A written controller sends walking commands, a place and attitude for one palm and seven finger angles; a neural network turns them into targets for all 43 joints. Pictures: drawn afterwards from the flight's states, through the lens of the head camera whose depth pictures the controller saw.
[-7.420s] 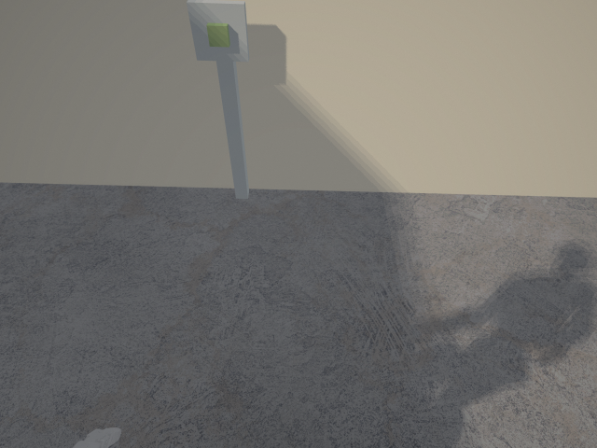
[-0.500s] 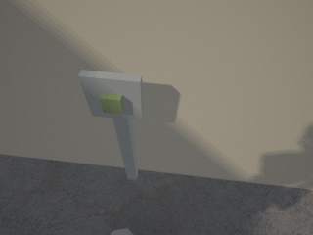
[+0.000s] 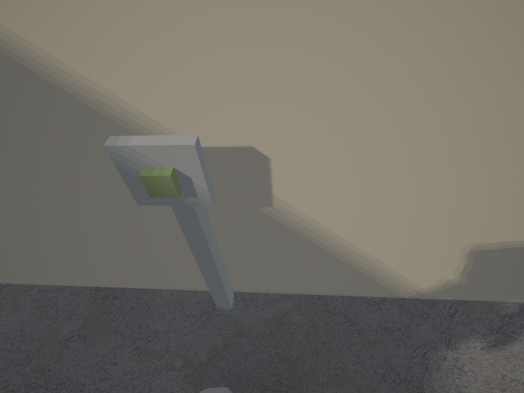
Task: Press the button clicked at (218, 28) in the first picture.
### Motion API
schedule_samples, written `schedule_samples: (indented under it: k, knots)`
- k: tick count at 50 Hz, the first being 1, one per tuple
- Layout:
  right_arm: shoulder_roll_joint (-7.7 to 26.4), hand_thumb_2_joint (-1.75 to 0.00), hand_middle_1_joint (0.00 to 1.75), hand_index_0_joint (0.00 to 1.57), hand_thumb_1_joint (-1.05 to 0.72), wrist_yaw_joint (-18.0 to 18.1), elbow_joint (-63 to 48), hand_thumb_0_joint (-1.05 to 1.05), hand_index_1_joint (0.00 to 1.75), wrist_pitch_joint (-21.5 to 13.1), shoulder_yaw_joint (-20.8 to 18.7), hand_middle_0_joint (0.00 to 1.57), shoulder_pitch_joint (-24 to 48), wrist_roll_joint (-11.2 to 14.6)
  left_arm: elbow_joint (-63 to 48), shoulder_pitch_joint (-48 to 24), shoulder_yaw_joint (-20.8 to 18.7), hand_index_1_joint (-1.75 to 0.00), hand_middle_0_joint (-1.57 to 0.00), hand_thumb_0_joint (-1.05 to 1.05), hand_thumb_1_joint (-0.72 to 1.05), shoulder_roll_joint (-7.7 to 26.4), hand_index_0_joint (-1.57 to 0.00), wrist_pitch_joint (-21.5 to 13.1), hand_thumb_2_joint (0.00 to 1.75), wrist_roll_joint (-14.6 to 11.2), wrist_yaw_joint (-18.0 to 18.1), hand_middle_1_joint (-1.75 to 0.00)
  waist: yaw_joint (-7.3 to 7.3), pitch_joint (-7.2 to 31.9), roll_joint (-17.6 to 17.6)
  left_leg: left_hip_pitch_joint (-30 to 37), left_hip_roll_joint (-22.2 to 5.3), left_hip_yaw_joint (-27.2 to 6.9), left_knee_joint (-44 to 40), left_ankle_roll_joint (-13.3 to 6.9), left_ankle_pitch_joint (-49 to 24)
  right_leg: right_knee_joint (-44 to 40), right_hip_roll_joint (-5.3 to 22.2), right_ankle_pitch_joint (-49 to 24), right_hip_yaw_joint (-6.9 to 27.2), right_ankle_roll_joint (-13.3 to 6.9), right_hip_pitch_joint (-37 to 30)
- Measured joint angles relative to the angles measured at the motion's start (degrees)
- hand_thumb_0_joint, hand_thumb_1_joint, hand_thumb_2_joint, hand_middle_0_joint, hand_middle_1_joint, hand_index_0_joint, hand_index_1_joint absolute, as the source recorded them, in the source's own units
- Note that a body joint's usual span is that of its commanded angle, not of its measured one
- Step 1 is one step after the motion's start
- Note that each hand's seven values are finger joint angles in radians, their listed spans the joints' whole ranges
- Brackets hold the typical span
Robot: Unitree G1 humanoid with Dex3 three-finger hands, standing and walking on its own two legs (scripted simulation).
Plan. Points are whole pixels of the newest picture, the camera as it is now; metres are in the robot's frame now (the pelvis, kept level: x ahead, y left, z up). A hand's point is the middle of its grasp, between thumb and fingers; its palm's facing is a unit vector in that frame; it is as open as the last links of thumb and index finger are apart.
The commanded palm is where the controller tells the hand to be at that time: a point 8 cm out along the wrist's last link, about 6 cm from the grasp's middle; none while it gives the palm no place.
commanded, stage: come to a stop and stand still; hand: left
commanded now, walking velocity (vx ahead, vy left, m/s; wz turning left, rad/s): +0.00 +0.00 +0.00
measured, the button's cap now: (161, 181) +0.51 +0.24 +0.02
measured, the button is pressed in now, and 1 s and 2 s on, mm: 0 0 0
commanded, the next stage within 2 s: look again from close up in 0.70 s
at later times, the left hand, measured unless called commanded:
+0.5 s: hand out of the picture -0.06 +0.12 -0.17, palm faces +0.08 -0.99 -0.14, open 7.4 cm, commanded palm none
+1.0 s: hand out of the picture -0.04 +0.16 -0.17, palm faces +0.03 -0.98 -0.20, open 7.3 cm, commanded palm none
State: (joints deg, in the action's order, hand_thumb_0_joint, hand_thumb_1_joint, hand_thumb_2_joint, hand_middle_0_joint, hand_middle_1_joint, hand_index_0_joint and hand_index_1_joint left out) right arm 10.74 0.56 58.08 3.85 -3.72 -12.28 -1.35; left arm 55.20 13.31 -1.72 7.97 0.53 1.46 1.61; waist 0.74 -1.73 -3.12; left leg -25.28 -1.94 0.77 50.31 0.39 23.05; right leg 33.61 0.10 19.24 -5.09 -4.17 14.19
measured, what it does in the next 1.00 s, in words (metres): steps on the spot: left foot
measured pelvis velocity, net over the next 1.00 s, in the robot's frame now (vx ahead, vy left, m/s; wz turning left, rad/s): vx -0.03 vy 0.00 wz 0.00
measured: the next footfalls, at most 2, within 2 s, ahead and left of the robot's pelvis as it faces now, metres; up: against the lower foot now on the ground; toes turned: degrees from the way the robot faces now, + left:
left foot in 0.20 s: -0.01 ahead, +0.10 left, +0.00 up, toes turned +3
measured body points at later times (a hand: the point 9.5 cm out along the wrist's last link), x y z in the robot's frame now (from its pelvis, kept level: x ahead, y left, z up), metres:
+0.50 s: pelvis -0.03 -0.03 +0.01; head -0.03 -0.03 +0.46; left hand -0.06 +0.18 -0.15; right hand -0.06 -0.23 -0.15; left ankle -0.05 +0.10 -0.73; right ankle -0.01 -0.07 -0.73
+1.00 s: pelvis -0.03 +0.00 +0.00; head -0.04 -0.02 +0.45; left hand -0.04 +0.22 -0.15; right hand -0.08 -0.20 -0.17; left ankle -0.05 +0.10 -0.73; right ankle -0.01 -0.07 -0.73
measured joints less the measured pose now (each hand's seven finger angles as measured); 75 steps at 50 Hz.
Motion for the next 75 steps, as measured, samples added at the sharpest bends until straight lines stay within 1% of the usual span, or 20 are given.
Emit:
schedule_samples:
  k: [2,4,7,9,11,14,18,25,31,40,41,43,46,49,55,63,72,73,74,75]
  knots:
    - [-0.53,-0.89,0.3,0.19,-0.91,-0.13,0.75,0.0,0.3,-0.25,0.32,0.2,-0.88,0.17,0.52,0.82,0.0,-0.3,-0.2,0.0,0.93,0.29,-0.2,-0.23,0.9,-0.15,0.07,-0.3,0.07,0.43,0.64,1.43,0.12,0.22,0.99,0.23,-0.88,-2.45,-0.77,-1.54,-0.19,-0.67,-0.81]
    - [-1.13,-0.89,0.3,0.19,-0.91,-0.09,1.37,0.0,0.3,-0.53,0.65,0.2,-1.78,0.31,0.97,1.49,0.05,-0.3,-0.2,0.0,0.94,0.62,-0.2,-0.47,0.9,-0.24,-0.04,-0.3,0.0,0.72,1.37,3.87,0.19,0.76,-1.31,0.42,-0.57,-4.3,-1.54,-2.75,-0.44,-1.33,-1.17]
    - [-1.87,-0.89,0.3,0.19,-0.91,0.24,2.41,0.0,0.3,-0.97,1.24,0.2,-2.71,0.52,1.81,2.13,0.14,-0.3,-0.2,0.0,0.94,0.86,-0.2,-0.82,0.9,-0.35,-0.1,-0.3,-0.48,0.65,2.04,8.52,0.26,1.4,-8.6,0.4,0.12,-6.18,-2.84,-4.11,-1.08,-2.09,-1.25]
    - [-2.23,-0.9,0.3,0.19,-0.91,0.63,3.09,0.0,0.3,-1.5,1.75,0.2,-3.25,0.61,2.72,2.49,0.29,-0.3,-0.2,0.0,0.94,0.85,-0.2,-0.95,0.9,-0.66,-0.13,-0.3,-0.7,0.59,2.03,12.08,0.26,1.34,-15.46,0.1,-2.2,-6.7,-3.83,-4.62,-1.8,-2.35,-1.01]
    - [-2.79,-0.9,0.3,0.19,-0.91,1.03,4.05,0.0,0.3,-2.26,2.2,0.2,-3.63,0.7,4.03,2.65,0.3,-0.3,-0.2,0.0,0.93,0.85,-0.2,-0.91,0.9,-1.03,-0.04,-0.3,-0.68,0.33,2.23,15.25,0.05,0.83,-21.76,0.12,-4.55,-6.67,-4.58,-4.75,-2.64,-2.4,-0.86]
    - [-3.89,-0.89,0.3,0.19,-0.92,1.56,5.36,0.01,0.3,-2.87,3.07,0.2,-4.29,0.58,6.25,2.98,0.26,-0.3,-0.2,0.0,0.93,0.89,-0.2,-0.65,0.9,-1.42,0.09,-0.3,-1.47,-0.08,4.04,16.78,0.28,1.15,-24.04,0.6,-5.73,-9.26,-4.48,-6.29,-2.27,-1.91,-2.54]
    - [-3.88,-0.89,0.3,0.19,-0.92,1.9,6.25,0.0,0.3,-3.22,3.63,0.2,-5.43,0.6,8.64,4.09,1.02,-0.3,-0.2,0.01,0.92,-0.41,-0.2,-0.49,0.9,-1.57,-0.33,-0.3,-1.74,0.27,3.55,18.13,0.07,1.37,-25.64,0.52,-6.89,-12.31,-4.87,-8.26,-1.99,-1.74,-4.5]
    - [-4.74,-0.89,0.3,0.19,-0.91,1.75,6.57,0.0,0.3,-3.35,4.43,0.2,-7.34,0.31,10.3,5.79,1.6,-0.3,-0.2,0.0,0.91,-2.02,-0.2,-0.61,0.9,-1.38,-0.57,-0.3,-1.49,0.64,2.75,18.64,0.36,1.48,-27.24,0.17,-8.35,-14.24,-4.7,-9.78,-1.86,-1.64,-5.19]
    - [-5.94,-0.89,0.3,0.19,-0.91,1.62,6.93,0.0,0.3,-3.79,4.96,0.2,-9.31,0.21,10.58,6.53,1.56,-0.3,-0.19,0.0,0.91,-2.32,-0.2,-0.94,0.9,-1.42,-0.47,-0.3,-1.26,0.66,2.9,18.16,0.69,1.75,-27.73,0.03,-8.93,-13.98,-4.38,-10.13,-1.64,-1.84,-4.3]
    - [-6.48,-0.89,0.3,0.19,-0.91,1.68,7.73,0.0,0.3,-4.21,5.24,0.2,-11.29,0.28,10.53,6.48,1.61,-0.3,-0.19,0.0,0.91,-2.47,-0.2,-1.54,0.9,-1.43,-0.21,-0.3,-0.98,0.93,3.02,18.02,1.25,2.06,-27.85,-0.25,-8.85,-12.48,-3.78,-9.33,-1.35,-1.79,-3.36]
    - [-6.27,-0.89,0.3,0.19,-0.91,1.42,7.67,0.0,0.3,-4.29,5.11,0.2,-11.07,0.41,10.4,6.38,1.76,-0.3,-0.19,0.0,0.91,-2.65,-0.2,-1.92,0.9,-1.24,0.3,-0.3,-1.0,0.84,2.68,17.13,0.7,2.47,-26.47,-0.21,-7.9,-12.45,-4.0,-9.43,-1.39,-1.4,-3.07]
    - [-5.42,-0.89,0.3,0.19,-0.91,1.3,5.98,0.0,0.3,-3.95,4.34,0.2,-10.55,0.62,9.43,6.28,1.76,-0.3,-0.19,0.0,0.91,-3.17,-0.2,-2.3,0.9,-1.07,0.86,-0.3,-0.22,0.35,1.48,14.39,0.03,2.15,-21.82,-0.39,-3.33,-12.25,-4.57,-9.75,-1.72,-1.0,-2.3]
    - [-3.83,-0.89,0.3,0.19,-0.91,1.2,4.07,0.0,0.3,-4.36,3.48,0.2,-10.52,0.4,9.09,6.08,1.84,-0.3,-0.2,0.01,0.91,-3.29,-0.2,-2.16,0.9,-0.84,0.84,-0.3,1.01,0.79,-0.43,12.47,-0.19,1.61,-19.29,-0.88,-5.81,-9.44,-4.75,-8.54,-2.08,-1.5,-0.55]
    - [-3.28,-0.9,0.3,0.19,-0.91,0.99,3.51,0.0,0.3,-4.33,3.35,0.2,-11.17,0.14,9.05,5.87,1.43,-0.3,-0.2,0.01,0.92,-2.46,-0.2,-1.67,0.9,-0.83,0.73,-0.3,1.53,2.42,-0.65,12.59,0.85,1.97,-18.58,-1.53,-4.45,-6.71,-3.6,-6.65,-1.74,-0.9,0.31]
    - [-3.88,-0.9,0.3,0.19,-0.91,0.86,3.61,0.0,0.3,-4.75,4.41,0.2,-11.86,0.06,7.66,4.54,1.13,-0.3,-0.19,0.01,0.92,-0.66,-0.2,-1.68,0.9,-1.13,0.54,-0.3,0.94,4.04,-0.15,14.33,2.87,3.05,-21.36,-2.83,-5.08,-5.53,-1.67,-5.76,-0.57,0.51,0.5]
    - [-4.55,-0.89,0.3,0.19,-0.91,0.87,4.49,0.0,0.3,-5.61,5.56,0.2,-9.91,0.3,7.0,3.22,1.38,-0.3,-0.19,0.01,0.93,-0.2,-0.2,-1.84,0.9,-1.4,0.55,-0.3,0.13,2.0,0.54,16.56,4.4,3.51,-24.7,-3.85,-6.29,-6.33,-0.35,-5.77,0.1,1.66,-0.59]
    - [-3.14,-0.89,0.3,0.19,-0.91,1.11,5.32,0.0,0.3,-5.43,5.34,0.2,-6.79,0.73,8.54,4.03,2.08,-0.3,-0.19,0.01,0.93,-1.08,-0.2,-1.42,0.9,-1.3,0.8,-0.3,-0.58,0.2,1.27,17.67,4.78,3.52,-24.96,-4.32,-5.75,-6.49,-0.01,-5.1,0.22,2.47,-1.72]
    - [-2.87,-0.89,0.3,0.2,-0.91,1.08,2.93,0.0,0.3,-5.63,5.53,0.2,-7.21,1.47,0.02,7.1,1.43,-0.3,-0.2,0.02,0.94,-0.77,-0.2,2.38,0.9,-3.37,1.18,-0.3,-0.64,0.21,1.66,16.88,4.6,3.64,-24.04,-4.31,-5.27,-6.04,-0.14,-5.01,0.29,2.52,-1.05]
    - [-2.27,-0.89,0.3,0.2,-0.92,2.12,0.7,0.01,0.3,-7.52,5.9,0.2,-8.12,1.6,-10.35,10.75,0.71,-0.3,-0.2,0.03,0.96,0.05,-0.21,4.21,0.9,-4.94,1.67,-0.31,-1.01,0.33,2.3,16.66,4.69,3.89,-23.8,-4.3,-5.0,-5.29,-0.05,-4.69,0.55,2.48,-0.5]
    - [-1.41,-0.89,0.3,0.2,-0.93,2.93,-0.91,0.02,0.3,-10.29,5.75,0.2,-8.94,1.94,-18.73,13.39,0.54,-0.31,-0.21,0.04,0.97,0.97,-0.21,2.84,0.9,-6.32,2.57,-0.31,-1.38,0.86,2.76,16.36,4.9,4.03,-23.66,-4.23,-4.84,-4.42,0.19,-4.22,0.71,2.46,0.15]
